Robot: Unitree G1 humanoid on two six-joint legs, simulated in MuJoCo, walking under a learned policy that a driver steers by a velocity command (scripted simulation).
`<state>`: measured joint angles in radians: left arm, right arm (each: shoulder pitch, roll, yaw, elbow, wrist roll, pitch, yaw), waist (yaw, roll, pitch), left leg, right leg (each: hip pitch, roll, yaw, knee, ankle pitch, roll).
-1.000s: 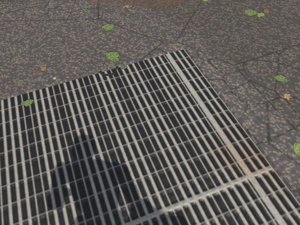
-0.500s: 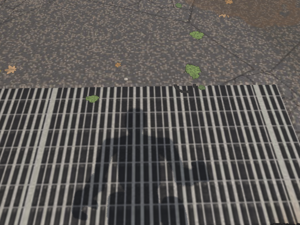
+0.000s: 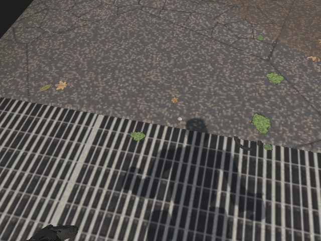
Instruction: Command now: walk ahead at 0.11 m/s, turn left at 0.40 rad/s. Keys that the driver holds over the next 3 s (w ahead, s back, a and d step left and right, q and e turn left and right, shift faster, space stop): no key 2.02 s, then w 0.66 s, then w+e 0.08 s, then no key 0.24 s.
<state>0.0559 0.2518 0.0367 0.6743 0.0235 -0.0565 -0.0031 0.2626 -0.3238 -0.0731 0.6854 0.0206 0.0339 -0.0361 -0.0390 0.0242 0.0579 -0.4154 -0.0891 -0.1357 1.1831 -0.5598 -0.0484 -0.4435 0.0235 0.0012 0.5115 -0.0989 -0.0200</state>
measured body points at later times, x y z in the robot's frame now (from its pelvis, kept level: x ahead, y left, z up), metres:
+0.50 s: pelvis +0.06 +0.02 +0.01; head +0.06 +0.03 +0.46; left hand +0.14 +0.29 -0.12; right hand +0.21 -0.21 -0.10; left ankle +0.04 +0.13 -0.73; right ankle +0.10 -0.11 -0.73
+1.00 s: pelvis +0.08 +0.03 +0.01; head +0.08 +0.03 +0.46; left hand +0.14 +0.30 -0.13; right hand +0.17 -0.22 -0.12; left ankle +0.04 +0.13 -0.73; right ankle +0.10 -0.11 -0.73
